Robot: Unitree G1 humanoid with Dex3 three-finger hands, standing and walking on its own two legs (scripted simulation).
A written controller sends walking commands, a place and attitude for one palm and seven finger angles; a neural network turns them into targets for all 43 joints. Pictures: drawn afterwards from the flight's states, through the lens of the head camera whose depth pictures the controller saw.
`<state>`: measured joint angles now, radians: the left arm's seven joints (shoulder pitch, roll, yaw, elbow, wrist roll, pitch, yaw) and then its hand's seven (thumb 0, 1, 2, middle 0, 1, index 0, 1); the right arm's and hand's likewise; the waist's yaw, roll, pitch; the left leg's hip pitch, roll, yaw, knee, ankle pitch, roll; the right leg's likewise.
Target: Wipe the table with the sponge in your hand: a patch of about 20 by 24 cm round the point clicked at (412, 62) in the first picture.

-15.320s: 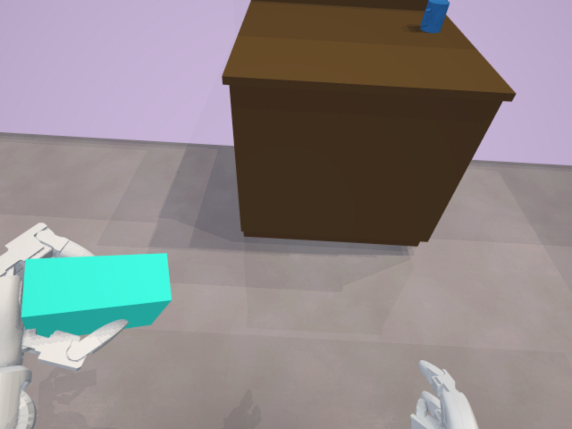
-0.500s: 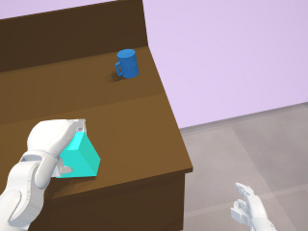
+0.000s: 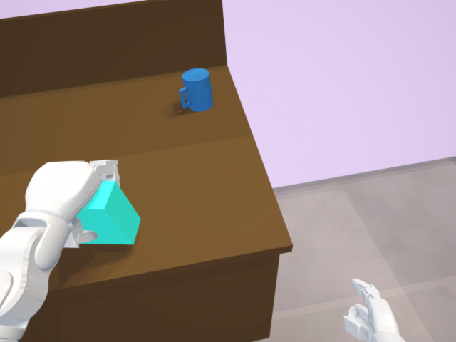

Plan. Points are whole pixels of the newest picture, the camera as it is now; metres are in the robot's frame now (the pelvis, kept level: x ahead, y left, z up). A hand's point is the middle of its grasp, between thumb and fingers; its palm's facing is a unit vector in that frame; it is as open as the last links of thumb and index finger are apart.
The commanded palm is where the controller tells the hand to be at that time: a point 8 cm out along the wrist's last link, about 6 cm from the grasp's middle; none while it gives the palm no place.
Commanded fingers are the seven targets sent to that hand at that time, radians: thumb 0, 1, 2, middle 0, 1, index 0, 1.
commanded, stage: move the sponge above the wiping area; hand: left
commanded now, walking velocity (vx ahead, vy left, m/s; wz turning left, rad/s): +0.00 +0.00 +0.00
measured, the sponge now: (98, 220) +0.25 +0.28 +0.10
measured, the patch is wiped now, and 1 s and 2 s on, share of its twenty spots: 0.05 0.05 0.05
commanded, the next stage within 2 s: lower the sponge onto the table in 0.90 s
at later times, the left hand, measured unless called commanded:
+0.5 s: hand (75, 189) +0.26 +0.30 +0.17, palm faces +0.19 -0.02 -0.98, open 9.5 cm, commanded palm +0.23 +0.31 +0.22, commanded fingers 0.00 0.10 1.30 -1.20 -1.60 -1.20 -1.60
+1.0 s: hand (64, 174) +0.27 +0.31 +0.19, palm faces +0.22 +0.01 -0.98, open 9.5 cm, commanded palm +0.23 +0.30 +0.23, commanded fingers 0.00 0.10 1.30 -1.20 -1.60 -1.20 -1.60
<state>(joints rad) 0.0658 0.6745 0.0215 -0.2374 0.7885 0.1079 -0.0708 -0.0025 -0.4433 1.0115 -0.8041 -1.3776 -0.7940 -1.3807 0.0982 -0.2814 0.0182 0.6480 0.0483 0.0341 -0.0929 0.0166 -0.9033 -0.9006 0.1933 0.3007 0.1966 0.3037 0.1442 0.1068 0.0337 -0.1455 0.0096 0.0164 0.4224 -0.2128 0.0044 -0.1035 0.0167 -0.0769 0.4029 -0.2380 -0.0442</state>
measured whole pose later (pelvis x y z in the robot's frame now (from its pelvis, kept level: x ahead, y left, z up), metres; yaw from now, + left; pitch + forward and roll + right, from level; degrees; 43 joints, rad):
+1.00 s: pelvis +0.00 +0.00 +0.00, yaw -1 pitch -4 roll +0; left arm -0.06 0.66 0.05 -0.14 0.79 0.31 -0.02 0.00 -0.45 1.02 -0.81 -1.38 -0.80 -1.38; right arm 0.04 -0.26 0.06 0.67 0.06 0.09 -0.04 0.02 -0.90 -0.90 0.20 0.30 0.20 0.30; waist 0.14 0.12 0.02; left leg -0.12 0.01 0.04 0.37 -0.19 0.01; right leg -0.10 0.02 -0.05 0.38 -0.22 -0.04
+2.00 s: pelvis +0.00 +0.01 +0.00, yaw -1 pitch -2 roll +0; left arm 0.01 0.61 0.05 -0.07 0.82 0.27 -0.08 0.00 -0.45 1.03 -0.80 -1.39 -0.79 -1.39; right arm 0.06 -0.27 0.04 0.65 0.05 0.08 -0.05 0.02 -0.90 -0.90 0.20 0.30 0.20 0.30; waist 0.10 0.13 0.02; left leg -0.17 -0.01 0.03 0.40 -0.20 0.02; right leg -0.14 0.00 -0.06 0.40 -0.22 -0.03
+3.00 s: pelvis +0.00 -0.01 +0.00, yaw +0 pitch +0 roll +0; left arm -0.09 0.61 0.05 0.11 0.85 0.21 -0.07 0.00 -0.48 1.04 -0.82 -1.37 -0.81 -1.37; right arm 0.10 -0.30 0.02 0.68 0.06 0.10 -0.07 0.02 -0.90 -0.90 0.20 0.30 0.20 0.30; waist 0.10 0.12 -0.01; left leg -0.23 0.01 0.00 0.45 -0.22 0.00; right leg -0.19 0.02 -0.08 0.45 -0.26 -0.05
